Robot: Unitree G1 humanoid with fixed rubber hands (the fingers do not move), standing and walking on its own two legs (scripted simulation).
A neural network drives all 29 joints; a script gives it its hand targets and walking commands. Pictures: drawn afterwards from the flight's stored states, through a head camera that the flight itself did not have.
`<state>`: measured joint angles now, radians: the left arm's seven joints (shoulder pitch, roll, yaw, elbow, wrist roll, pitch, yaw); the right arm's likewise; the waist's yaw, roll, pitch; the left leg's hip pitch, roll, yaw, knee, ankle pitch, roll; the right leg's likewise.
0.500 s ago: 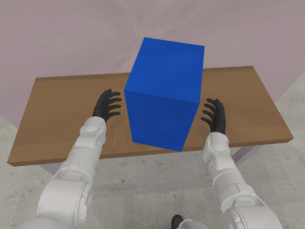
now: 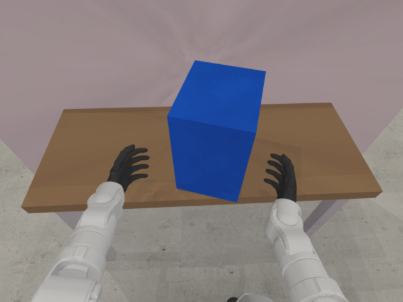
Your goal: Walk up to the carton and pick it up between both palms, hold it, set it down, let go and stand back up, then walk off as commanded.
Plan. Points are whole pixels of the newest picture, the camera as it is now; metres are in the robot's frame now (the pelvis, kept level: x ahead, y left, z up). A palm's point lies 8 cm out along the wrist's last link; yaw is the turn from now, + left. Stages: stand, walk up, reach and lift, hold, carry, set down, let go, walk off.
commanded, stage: set down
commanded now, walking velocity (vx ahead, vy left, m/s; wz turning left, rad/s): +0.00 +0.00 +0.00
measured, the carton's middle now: (217, 135) +0.48 -0.02 +0.01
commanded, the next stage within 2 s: none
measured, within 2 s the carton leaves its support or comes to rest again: neither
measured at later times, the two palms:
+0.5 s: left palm (97, 219) +0.27 +0.23 +0.00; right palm (288, 227) +0.24 -0.14 +0.01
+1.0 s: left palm (90, 245) +0.22 +0.23 +0.00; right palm (295, 246) +0.21 -0.15 +0.00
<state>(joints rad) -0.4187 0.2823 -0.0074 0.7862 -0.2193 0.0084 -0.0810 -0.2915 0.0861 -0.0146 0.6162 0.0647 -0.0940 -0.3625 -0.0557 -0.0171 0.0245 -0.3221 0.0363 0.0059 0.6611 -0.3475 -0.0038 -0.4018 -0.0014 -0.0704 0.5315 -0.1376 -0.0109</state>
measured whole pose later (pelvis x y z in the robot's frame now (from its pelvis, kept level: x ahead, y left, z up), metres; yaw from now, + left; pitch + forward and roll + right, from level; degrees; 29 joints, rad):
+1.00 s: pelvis +0.04 +0.02 +0.01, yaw +0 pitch -7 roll -3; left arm 0.31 0.35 -0.10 0.11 -0.22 0.01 -0.11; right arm 0.38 0.03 0.05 0.15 0.09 -0.12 -0.27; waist 0.03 -0.01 0.14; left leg -0.04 0.04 0.01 0.53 -0.37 0.01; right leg -0.11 0.01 -0.06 0.39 -0.15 0.01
